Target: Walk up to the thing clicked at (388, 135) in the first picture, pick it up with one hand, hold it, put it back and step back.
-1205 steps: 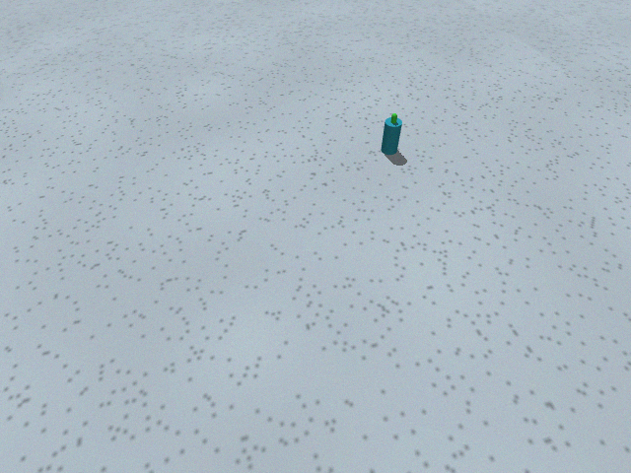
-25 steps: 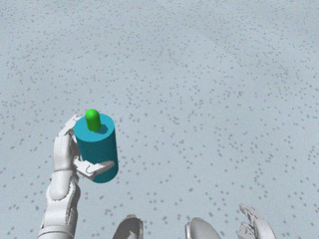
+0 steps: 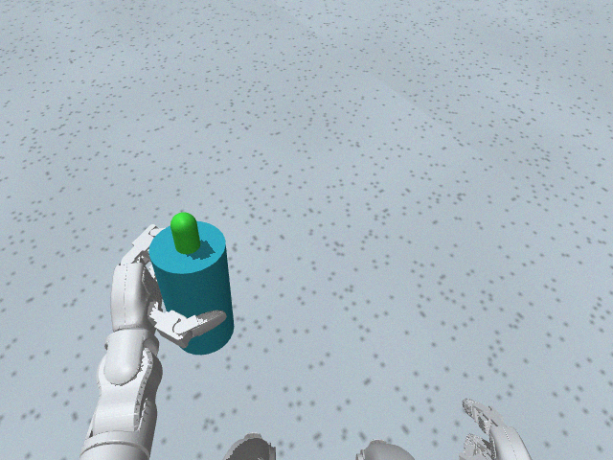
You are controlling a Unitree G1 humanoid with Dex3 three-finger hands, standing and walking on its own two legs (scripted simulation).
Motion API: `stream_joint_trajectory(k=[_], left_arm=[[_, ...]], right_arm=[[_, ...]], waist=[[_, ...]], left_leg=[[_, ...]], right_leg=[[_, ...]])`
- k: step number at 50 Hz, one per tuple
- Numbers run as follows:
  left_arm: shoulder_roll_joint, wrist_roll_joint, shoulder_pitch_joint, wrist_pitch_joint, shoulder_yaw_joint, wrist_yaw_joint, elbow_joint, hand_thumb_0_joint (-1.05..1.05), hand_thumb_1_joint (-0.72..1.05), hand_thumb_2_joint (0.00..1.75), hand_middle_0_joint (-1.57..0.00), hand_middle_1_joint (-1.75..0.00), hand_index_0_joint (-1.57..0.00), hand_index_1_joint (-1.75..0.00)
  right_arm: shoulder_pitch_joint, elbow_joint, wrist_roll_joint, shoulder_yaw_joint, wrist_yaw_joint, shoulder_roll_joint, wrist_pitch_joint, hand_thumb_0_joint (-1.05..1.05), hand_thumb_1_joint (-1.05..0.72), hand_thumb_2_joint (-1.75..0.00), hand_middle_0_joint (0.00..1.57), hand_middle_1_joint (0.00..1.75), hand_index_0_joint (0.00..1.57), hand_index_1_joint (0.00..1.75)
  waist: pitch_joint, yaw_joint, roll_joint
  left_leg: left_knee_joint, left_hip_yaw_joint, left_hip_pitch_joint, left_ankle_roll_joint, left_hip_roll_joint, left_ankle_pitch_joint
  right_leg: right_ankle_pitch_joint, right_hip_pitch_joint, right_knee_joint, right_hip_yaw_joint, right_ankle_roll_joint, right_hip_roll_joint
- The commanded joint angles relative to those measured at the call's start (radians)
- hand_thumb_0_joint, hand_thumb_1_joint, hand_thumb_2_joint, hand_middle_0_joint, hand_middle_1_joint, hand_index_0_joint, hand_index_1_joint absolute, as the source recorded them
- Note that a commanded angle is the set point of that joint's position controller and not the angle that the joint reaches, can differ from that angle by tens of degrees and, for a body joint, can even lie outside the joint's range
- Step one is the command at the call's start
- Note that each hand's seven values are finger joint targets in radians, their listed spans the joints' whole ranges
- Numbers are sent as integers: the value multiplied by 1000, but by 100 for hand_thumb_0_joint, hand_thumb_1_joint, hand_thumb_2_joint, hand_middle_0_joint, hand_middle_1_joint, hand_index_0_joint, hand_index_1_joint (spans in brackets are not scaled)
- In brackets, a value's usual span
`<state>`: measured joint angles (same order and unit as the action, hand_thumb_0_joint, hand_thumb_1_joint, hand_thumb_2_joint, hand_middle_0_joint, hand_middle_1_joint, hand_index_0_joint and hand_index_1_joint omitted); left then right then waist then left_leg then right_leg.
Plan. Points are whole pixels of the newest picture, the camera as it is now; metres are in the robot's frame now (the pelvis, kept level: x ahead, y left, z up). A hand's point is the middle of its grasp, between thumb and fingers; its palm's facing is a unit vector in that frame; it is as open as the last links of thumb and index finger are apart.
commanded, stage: lift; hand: left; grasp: from the side
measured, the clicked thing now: (195, 280) +0.33 +0.16 +0.05
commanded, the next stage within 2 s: hold in 0.20 s
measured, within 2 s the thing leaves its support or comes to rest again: neither
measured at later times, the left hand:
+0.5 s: hand (183, 280) +0.32 +0.17 +0.06, palm faces +0.12 -0.99 -0.02, open 11.9 cm
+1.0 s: hand (183, 285) +0.31 +0.16 +0.07, palm faces +0.12 -0.99 -0.02, open 11.9 cm
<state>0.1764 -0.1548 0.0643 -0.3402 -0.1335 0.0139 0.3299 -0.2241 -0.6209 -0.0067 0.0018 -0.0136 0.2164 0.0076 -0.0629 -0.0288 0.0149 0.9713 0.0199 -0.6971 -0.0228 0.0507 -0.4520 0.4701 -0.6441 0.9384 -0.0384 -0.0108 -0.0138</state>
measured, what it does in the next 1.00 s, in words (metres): stands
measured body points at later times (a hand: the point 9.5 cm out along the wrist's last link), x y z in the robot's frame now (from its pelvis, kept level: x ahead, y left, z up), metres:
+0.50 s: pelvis +0.00 +0.00 +0.01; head +0.05 +0.01 +0.46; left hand +0.31 +0.22 +0.06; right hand +0.14 -0.24 -0.09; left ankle +0.02 +0.13 -0.68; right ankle +0.00 -0.13 -0.68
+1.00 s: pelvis -0.01 +0.00 +0.02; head +0.03 +0.00 +0.47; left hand +0.30 +0.21 +0.07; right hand +0.14 -0.24 -0.09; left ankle +0.02 +0.13 -0.68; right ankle +0.00 -0.13 -0.68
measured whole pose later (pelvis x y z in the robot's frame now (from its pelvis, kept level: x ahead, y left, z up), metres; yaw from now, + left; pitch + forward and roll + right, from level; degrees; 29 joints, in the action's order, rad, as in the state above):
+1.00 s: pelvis -0.01 +0.00 +0.02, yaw +0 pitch +5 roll -1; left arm 0.16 -0.14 0.05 -0.34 -0.11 0.00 0.34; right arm -0.22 -0.63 -0.01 0.00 -0.01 0.21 -0.01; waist -0.03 -0.02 0.02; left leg 0.85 0.01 -0.55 -0.02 0.05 -0.39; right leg 0.41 -0.50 0.82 -0.03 -0.01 -0.02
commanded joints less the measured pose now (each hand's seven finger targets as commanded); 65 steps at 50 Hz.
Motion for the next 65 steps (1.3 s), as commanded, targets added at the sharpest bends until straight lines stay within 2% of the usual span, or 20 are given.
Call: stream_joint_trajectory(k=[1, 6, 14, 18, 23, 24, 26, 30, 32, 33, 35, 40, 43, 46, 48, 52, 55, 56, 58, 65], left_arm=[[98, -15, 198, -83, -39, 0, -210, 0, -6, 114, -115, -132, -118, -131], [113, -17, 244, -82, -38, 6, -236, 0, -8, 115, -115, -132, -118, -132], [89, -14, 208, -83, -25, 3, -213, 0, -4, 116, -116, -133, -119, -132], [117, -12, 224, -82, -51, -4, -240, 0, -10, 110, -118, -133, -121, -132], [90, -6, 233, -75, -20, -7, -233, 0, -8, 112, -120, -136, -123, -135], [131, -7, 255, -79, -54, -11, -271, 0, -7, 112, -120, -136, -123, -135], [71, -7, 195, -68, -8, -7, -208, 0, -9, 112, -120, -136, -123, -135], [111, -2, 237, -68, -32, -12, -241, 0, -9, 113, -120, -136, -123, -135], [68, -4, 203, -66, 4, -3, -218, 0, -11, 112, -121, -137, -124, -136], [110, -5, 241, -74, -36, -9, -256, 0, -9, 112, -121, -137, -124, -136], [78, -3, 221, -69, -9, -10, -216, 0, -8, 112, -121, -136, -124, -135], [111, 0, 242, -84, -35, -17, -265, 0, -4, 113, -121, -137, -124, -136], [50, -2, 191, -73, 8, -14, -191, 0, -5, 113, -122, -137, -125, -136], [110, 2, 250, -80, -28, -19, -254, 0, -5, 112, -120, -135, -123, -134], [71, 6, 207, -71, 2, -14, -195, 0, -7, 112, -119, -135, -122, -134], [101, -1, 239, -88, -32, -16, -234, 0, 0, 115, -121, -137, -123, -136], [46, -4, 193, -82, 22, -6, -210, 0, -3, 115, -121, -137, -124, -136], [89, -8, 251, -89, -13, -14, -278, 0, -2, 114, -121, -136, -123, -135], [56, 1, 208, -79, 20, -13, -218, 0, -3, 113, -119, -134, -122, -134], [90, 7, 234, -91, -12, -28, -272, 0, -2, 114, -119, -135, -122, -134]], right_arm=[[21, 129, 1, 49, -9, 125, 38, 0, -90, -90, 20, 30, 20, 30], [11, 121, 1, 50, -10, 131, 32, 0, -90, -90, 20, 30, 20, 30], [24, 124, 2, 49, -6, 128, 24, 0, -90, -90, 20, 30, 20, 30], [29, 128, 0, 51, -7, 129, 21, 0, -91, -90, 20, 30, 20, 30], [34, 130, 1, 49, -8, 126, 23, 0, -91, -90, 20, 30, 20, 30], [27, 125, -1, 51, -10, 130, 21, 0, -91, -90, 20, 30, 20, 30], [32, 128, -1, 45, -10, 122, 22, 0, -91, -90, 20, 30, 20, 30], [47, 126, -3, 51, -10, 130, 25, 0, -91, -90, 20, 30, 20, 30], [47, 134, -1, 47, -7, 126, 25, 0, -91, -90, 20, 30, 20, 30], [51, 129, -2, 50, -8, 129, 26, 0, -91, -90, 20, 30, 20, 30], [54, 133, -1, 46, -7, 124, 27, 0, -91, -90, 20, 30, 20, 30], [53, 128, 1, 49, -6, 128, 32, 0, -91, -90, 20, 30, 20, 30], [58, 129, 0, 43, -6, 121, 34, 0, -91, -90, 20, 30, 20, 30], [56, 125, 0, 46, -8, 126, 34, 0, -91, -90, 20, 30, 20, 30], [62, 128, 2, 40, -7, 118, 33, 0, -91, -90, 20, 30, 20, 30], [62, 124, 1, 45, -5, 122, 36, 0, -90, -90, 20, 30, 20, 30], [62, 125, 1, 42, -3, 118, 41, 0, -91, -90, 20, 30, 20, 30], [63, 126, -2, 48, -6, 128, 42, 0, -91, -90, 20, 30, 20, 30], [62, 124, -1, 44, -5, 121, 43, 0, -91, -90, 20, 30, 20, 30], [60, 117, 4, 47, -5, 123, 42, 0, -90, -90, 20, 30, 20, 30]], waist=[[-291, 4, -3], [-301, 0, 7], [-260, 1, 0], [-269, 14, 4], [-254, 1, -2], [-277, 10, 2], [-247, 2, -24], [-221, 6, 5], [-217, 0, 2], [-222, 13, 21], [-203, 5, 4], [-229, 16, 27], [-185, 1, -19], [-217, 11, -3], [-195, 4, -8], [-224, 12, -3], [-208, 4, -15], [-219, 11, 6], [-205, 1, -6], [-225, 12, 26]], left_leg=[[-148, -11, 191, 23, -36, 245], [-144, -15, 232, 27, -34, 331], [-181, -17, 238, 22, -36, 299], [-188, -22, 245, 22, -39, 299], [-201, -19, 264, 21, -36, 308], [-201, -23, 276, 23, -39, 319], [-211, -23, 269, 24, -39, 299], [-229, -23, 269, 22, -39, 269], [-235, -20, 278, 21, -36, 276], [-238, -21, 279, 19, -38, 268], [-239, -19, 268, 19, -37, 252], [-243, -23, 288, 17, -37, 267], [-246, -22, 268, 21, -37, 237], [-247, -23, 281, 21, -38, 248], [-249, -25, 276, 21, -38, 237], [-254, -24, 284, 21, -40, 217], [-255, -24, 284, 21, -39, 226], [-259, -25, 298, 19, -40, 227], [-258, -23, 291, 19, -38, 235], [-261, -23, 302, 16, -38, 219]], right_leg=[[-307, 141, -138, -5, 13, 28], [-391, 169, -145, -1, 11, 28], [-359, 184, -170, -4, 13, 28], [-363, 210, -184, -2, 10, 24], [-366, 210, -192, -5, 10, 28], [-384, 238, -198, 0, 8, 23], [-368, 230, -206, -2, 6, 24], [-332, 210, -218, -5, 10, 24], [-331, 222, -217, -8, 12, 26], [-321, 214, -217, -9, 14, 26], [-303, 207, -222, -11, 14, 27], [-318, 226, -219, -6, 15, 26], [-296, 213, -232, -9, 10, 26], [-306, 231, -237, -6, 10, 23], [-295, 218, -243, -6, 9, 25], [-274, 227, -244, -6, 11, 23], [-285, 225, -243, -7, 10, 25], [-284, 227, -245, -6, 12, 23], [-291, 222, -243, -8, 12, 26], [-271, 216, -241, -8, 14, 26]])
